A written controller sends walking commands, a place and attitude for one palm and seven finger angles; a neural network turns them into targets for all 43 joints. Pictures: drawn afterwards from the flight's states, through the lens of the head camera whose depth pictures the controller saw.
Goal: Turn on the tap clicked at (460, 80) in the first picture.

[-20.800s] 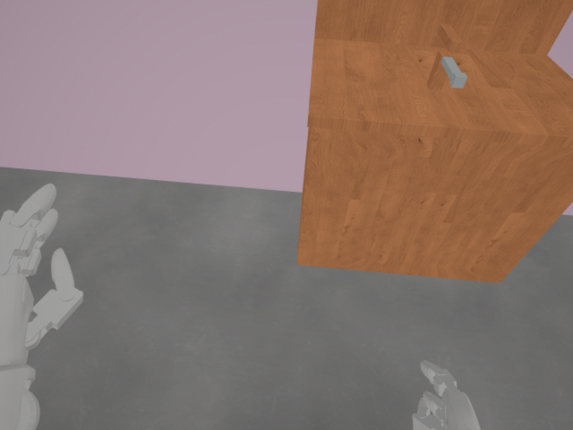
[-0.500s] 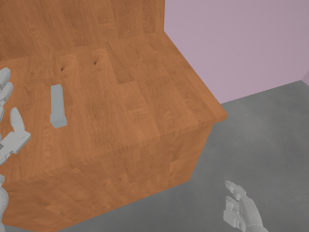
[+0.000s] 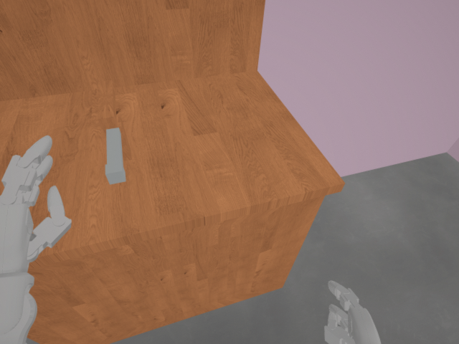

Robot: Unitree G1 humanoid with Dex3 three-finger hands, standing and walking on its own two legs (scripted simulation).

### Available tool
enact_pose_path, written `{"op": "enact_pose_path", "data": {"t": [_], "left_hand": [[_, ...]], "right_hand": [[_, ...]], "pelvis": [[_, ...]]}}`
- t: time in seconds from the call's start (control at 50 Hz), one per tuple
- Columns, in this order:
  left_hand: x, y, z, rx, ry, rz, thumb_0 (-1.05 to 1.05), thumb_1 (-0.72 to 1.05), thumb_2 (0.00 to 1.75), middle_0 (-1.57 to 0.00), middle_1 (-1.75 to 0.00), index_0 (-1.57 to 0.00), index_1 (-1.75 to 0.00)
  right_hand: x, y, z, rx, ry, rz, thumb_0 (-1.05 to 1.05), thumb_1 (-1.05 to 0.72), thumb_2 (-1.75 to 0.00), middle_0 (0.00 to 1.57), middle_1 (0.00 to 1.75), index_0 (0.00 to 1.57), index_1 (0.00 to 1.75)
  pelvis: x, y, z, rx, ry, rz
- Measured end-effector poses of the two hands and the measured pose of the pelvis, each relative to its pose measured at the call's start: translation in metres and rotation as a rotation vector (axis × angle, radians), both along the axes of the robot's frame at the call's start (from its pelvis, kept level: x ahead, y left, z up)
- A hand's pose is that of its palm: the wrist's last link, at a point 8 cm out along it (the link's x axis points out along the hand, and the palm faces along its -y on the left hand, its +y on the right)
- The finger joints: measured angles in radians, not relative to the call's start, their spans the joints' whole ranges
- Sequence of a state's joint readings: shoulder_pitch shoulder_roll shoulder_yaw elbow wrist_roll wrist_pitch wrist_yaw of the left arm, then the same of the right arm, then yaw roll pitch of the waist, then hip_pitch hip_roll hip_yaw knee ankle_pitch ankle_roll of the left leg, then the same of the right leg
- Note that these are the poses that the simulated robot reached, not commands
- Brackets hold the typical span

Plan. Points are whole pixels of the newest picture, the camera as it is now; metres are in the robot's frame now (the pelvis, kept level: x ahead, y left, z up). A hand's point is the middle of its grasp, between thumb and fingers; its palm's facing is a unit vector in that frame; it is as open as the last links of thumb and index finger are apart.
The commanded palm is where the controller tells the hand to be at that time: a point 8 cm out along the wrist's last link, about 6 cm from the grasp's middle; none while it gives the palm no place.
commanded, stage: come to a stop and stand still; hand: left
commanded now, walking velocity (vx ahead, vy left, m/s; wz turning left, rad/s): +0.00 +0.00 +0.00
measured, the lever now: (115, 173) +0.36 +0.25 +0.10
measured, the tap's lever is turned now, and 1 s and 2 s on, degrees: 0 0 0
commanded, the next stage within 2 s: look again from close up in 0.74 s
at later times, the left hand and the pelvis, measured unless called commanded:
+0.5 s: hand (82, 201) +0.26 +0.24 +0.16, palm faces +0.35 -0.84 -0.41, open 7.4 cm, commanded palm +0.20 +0.27 +0.18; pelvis +0.04 -0.01 +0.00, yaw +1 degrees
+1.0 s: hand (70, 224) +0.24 +0.26 +0.13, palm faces +0.33 -0.84 -0.44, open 7.4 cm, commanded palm +0.17 +0.28 +0.18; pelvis +0.03 -0.01 +0.00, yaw +4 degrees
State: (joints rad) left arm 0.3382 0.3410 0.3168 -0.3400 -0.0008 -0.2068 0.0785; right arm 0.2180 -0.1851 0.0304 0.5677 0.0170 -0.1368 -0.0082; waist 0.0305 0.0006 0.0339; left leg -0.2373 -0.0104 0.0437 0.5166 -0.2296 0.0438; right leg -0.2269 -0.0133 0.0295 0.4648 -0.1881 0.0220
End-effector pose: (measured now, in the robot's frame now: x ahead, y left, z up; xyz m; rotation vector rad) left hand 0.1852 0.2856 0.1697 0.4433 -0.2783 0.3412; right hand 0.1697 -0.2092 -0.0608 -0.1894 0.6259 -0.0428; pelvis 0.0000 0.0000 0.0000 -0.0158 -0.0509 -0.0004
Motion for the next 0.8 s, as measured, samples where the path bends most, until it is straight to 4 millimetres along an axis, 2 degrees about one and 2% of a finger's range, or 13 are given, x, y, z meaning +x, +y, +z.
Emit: {"op": "enact_pose_path", "data": {"t": [0.08, 0.16, 0.26, 0.36, 0.5, 0.6, 0.66, 0.72, 0.76, 0.8], "left_hand": [[0.006, 0.003, -0.005, 0.002, 0.038, 0.014, 0.01, 0.89, 0.9, -0.21, -0.3, -0.21, -0.31], [0.011, 0.001, 0.002, 0.006, 0.014, 0.018, 0.02, 0.89, 0.9, -0.21, -0.3, -0.22, -0.31], [0.023, -0.003, 0.009, 0.014, -0.007, 0.007, 0.02, 0.89, 0.9, -0.21, -0.3, -0.21, -0.31], [0.035, -0.004, 0.007, 0.021, 0.025, -0.002, 0.01, 0.89, 0.9, -0.21, -0.3, -0.21, -0.31], [0.036, -0.005, 0.003, 0.017, 0.065, -0.002, 0.01, 0.89, 0.9, -0.21, -0.3, -0.22, -0.31], [0.03, -0.005, 0.007, 0.021, 0.053, 0.013, 0.02, 0.89, 0.9, -0.21, -0.3, -0.22, -0.31], [0.038, 0.007, 0.037, 0.174, -0.063, 0.014, 0.02, 0.89, 0.9, -0.22, -0.31, -0.22, -0.31], [0.046, 0.027, 0.062, 0.22, -0.177, 0.086, 0.02, 0.89, 0.9, -0.22, -0.31, -0.22, -0.31], [0.049, 0.031, 0.062, 0.197, -0.193, 0.102, 0.01, 0.89, 0.9, -0.21, -0.3, -0.22, -0.31], [0.049, 0.024, 0.051, 0.152, -0.16, 0.073, 0.01, 0.89, 0.9, -0.21, -0.3, -0.21, -0.31]], "right_hand": [[0.004, 0.001, -0.002, 0.002, 0.031, 0.006, 0.01, -0.9, -0.9, 0.2, 0.3, 0.21, 0.3], [0.01, -0.003, -0.004, -0.02, 0.068, 0.025, 0.01, -0.9, -0.9, 0.2, 0.3, 0.21, 0.3], [0.025, -0.011, -0.005, -0.04, 0.084, 0.022, 0.01, -0.9, -0.9, 0.2, 0.3, 0.21, 0.3], [0.041, -0.016, 0.0, -0.041, 0.065, -0.002, 0.01, -0.9, -0.9, 0.2, 0.3, 0.21, 0.3], [0.054, -0.018, 0.005, -0.044, 0.049, -0.009, 0.01, -0.9, -0.9, 0.2, 0.3, 0.2, 0.3], [0.056, -0.016, 0.003, -0.045, 0.057, 0.001, 0.01, -0.9, -0.9, 0.2, 0.3, 0.2, 0.3], [0.053, -0.008, -0.002, -0.061, 0.064, 0.058, 0.01, -0.9, -0.9, 0.2, 0.3, 0.2, 0.3], [0.047, -0.005, -0.009, -0.051, 0.098, 0.12, 0.01, -0.9, -0.9, 0.2, 0.3, 0.2, 0.3], [0.043, -0.007, -0.011, -0.032, 0.104, 0.123, 0.01, -0.9, -0.9, 0.2, 0.3, 0.2, 0.3], [0.037, -0.012, -0.011, -0.016, 0.1, 0.113, 0.01, -0.9, -0.9, 0.2, 0.3, 0.21, 0.3]], "pelvis": [[0.009, -0.003, 0.002, -0.004, 0.011, 0.002], [0.018, -0.005, 0.003, -0.006, 0.022, 0.008], [0.028, -0.006, 0.004, -0.004, 0.033, 0.01], [0.035, -0.006, 0.005, -0.003, 0.04, 0.011], [0.04, -0.008, 0.005, -0.003, 0.046, 0.014], [0.04, -0.008, 0.005, -0.004, 0.044, 0.02], [0.036, -0.013, 0.001, 0.001, 0.057, 0.048], [0.034, -0.018, 0.001, 0.002, 0.075, 0.041], [0.035, -0.018, 0.0, 0.001, 0.09, 0.034], [0.036, -0.015, 0.0, 0.0, 0.099, 0.031]]}}
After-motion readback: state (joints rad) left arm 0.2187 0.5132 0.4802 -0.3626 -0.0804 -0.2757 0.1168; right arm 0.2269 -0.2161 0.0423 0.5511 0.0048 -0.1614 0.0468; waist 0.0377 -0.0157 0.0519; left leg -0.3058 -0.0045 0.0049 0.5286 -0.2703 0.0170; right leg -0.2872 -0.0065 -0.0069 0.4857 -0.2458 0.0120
